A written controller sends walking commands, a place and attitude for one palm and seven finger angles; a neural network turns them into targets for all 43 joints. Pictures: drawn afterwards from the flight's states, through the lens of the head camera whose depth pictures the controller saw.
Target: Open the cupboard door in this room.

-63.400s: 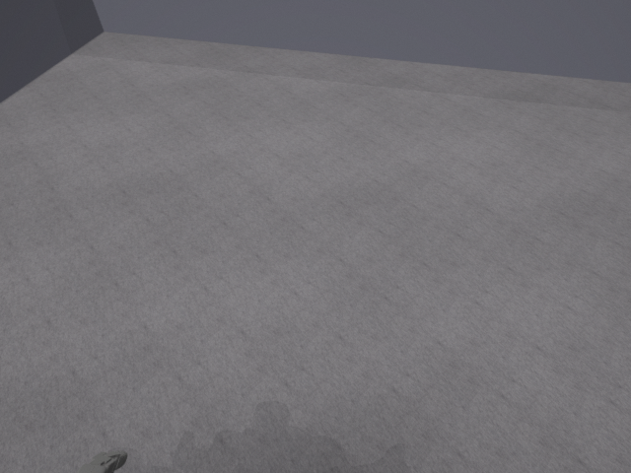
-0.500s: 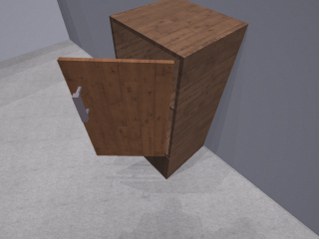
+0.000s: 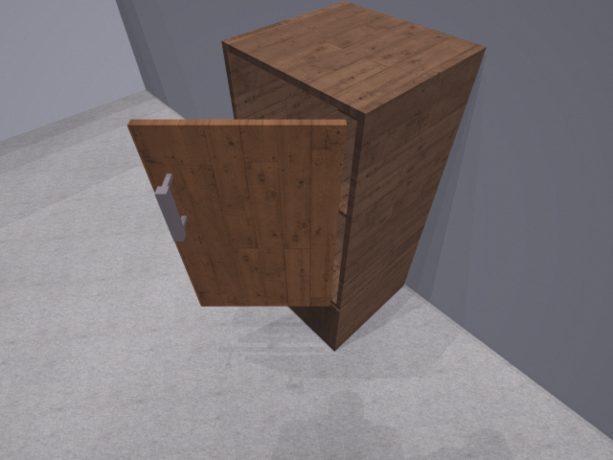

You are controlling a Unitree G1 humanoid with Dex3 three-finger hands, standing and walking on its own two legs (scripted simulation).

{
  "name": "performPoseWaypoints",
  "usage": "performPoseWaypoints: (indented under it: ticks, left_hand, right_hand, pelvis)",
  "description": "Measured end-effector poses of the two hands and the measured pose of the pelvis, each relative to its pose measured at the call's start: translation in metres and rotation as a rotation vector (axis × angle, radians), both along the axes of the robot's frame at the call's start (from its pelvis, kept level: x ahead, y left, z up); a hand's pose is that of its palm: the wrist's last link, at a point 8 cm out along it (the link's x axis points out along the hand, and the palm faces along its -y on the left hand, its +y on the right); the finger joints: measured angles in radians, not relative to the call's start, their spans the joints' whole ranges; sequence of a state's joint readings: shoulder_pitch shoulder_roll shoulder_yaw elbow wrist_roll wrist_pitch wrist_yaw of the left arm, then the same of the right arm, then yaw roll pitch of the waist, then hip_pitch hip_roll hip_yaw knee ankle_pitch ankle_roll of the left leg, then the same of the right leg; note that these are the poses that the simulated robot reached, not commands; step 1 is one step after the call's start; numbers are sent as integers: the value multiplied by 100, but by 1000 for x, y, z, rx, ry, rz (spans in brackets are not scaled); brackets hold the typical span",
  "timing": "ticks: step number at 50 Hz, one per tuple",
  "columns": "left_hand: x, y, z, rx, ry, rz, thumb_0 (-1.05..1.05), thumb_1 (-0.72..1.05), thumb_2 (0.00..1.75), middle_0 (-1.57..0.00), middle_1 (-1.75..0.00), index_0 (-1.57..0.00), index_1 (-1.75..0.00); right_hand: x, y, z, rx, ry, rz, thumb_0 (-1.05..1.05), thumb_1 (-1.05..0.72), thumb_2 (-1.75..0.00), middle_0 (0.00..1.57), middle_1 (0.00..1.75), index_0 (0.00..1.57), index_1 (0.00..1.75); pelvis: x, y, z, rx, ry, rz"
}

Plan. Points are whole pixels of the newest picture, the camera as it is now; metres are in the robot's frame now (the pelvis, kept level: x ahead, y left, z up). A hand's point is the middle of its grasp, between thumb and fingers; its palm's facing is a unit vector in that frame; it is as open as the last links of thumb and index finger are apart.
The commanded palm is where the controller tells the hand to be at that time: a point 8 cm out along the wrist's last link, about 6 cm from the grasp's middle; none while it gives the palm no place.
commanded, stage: look again from close up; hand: left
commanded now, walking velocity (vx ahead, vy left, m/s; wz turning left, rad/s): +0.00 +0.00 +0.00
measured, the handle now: (174, 208) +0.56 +0.30 -0.04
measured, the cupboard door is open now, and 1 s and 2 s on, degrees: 47 47 47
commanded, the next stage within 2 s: shuffle to correct the standing spot in 0.14 s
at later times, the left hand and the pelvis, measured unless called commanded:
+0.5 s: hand out of the picture +0.01 +0.20 -0.18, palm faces +0.08 -0.98 -0.20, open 7.4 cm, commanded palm none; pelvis +0.00 +0.01 -0.01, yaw +2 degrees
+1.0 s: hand out of the picture +0.07 +0.20 -0.17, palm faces +0.03 -0.97 -0.23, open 7.3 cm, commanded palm none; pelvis +0.02 +0.02 +0.00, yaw +2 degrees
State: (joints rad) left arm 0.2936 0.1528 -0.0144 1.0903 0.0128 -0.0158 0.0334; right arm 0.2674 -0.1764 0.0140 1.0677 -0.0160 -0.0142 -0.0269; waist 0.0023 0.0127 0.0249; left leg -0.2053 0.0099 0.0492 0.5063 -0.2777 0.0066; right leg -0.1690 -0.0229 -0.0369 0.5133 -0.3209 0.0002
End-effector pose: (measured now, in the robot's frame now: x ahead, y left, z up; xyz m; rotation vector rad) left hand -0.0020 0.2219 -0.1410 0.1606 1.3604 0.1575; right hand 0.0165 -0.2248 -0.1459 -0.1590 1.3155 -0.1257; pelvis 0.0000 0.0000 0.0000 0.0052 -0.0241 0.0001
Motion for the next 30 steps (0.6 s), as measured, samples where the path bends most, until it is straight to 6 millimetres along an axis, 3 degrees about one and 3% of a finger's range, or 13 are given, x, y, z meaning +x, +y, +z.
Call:
performPoseWaypoints:
  ticks: [19,30]
  left_hand:
    - [9,6,-3,2,-16,3,0,91,90,-20,-30,-20,-30]
    - [1,41,-15,5,38,64,0,91,90,-20,-30,-20,-30]
  right_hand:
    - [-14,1,0,1,60,1,0,-91,-90,20,30,20,30]
    - [14,15,5,-53,22,31,0,-91,-90,20,30,19,30]
  pelvis:
    - [-2,0,-1,1,6,10]
    - [7,28,-8,9,15,22]
